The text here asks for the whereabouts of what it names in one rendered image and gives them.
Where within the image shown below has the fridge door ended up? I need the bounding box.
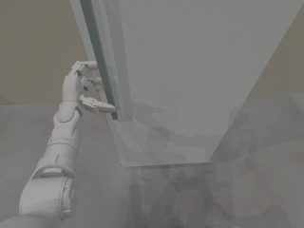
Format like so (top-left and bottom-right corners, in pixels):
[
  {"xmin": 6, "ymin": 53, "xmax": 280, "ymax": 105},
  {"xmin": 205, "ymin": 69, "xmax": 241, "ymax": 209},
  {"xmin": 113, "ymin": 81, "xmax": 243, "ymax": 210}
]
[{"xmin": 69, "ymin": 0, "xmax": 304, "ymax": 167}]

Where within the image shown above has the handle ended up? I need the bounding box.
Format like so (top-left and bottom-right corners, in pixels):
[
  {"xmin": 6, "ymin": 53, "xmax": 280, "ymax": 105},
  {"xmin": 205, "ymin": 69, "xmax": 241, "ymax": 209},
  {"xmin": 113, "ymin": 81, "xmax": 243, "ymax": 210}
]
[{"xmin": 80, "ymin": 0, "xmax": 118, "ymax": 121}]

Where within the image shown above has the robot left hand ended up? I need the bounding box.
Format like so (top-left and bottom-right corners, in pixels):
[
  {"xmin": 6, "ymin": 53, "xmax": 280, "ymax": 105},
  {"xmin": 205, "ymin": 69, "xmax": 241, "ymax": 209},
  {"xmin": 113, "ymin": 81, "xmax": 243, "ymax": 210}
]
[{"xmin": 62, "ymin": 60, "xmax": 116, "ymax": 114}]

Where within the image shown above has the left robot forearm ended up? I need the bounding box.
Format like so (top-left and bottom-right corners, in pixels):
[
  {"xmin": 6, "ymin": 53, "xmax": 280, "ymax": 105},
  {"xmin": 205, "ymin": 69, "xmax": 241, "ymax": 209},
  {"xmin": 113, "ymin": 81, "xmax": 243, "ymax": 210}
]
[{"xmin": 18, "ymin": 101, "xmax": 84, "ymax": 216}]

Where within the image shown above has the left robot upper arm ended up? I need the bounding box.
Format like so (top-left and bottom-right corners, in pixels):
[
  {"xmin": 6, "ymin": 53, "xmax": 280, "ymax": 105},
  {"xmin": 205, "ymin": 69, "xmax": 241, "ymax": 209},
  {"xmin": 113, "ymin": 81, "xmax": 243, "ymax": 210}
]
[{"xmin": 0, "ymin": 176, "xmax": 78, "ymax": 228}]

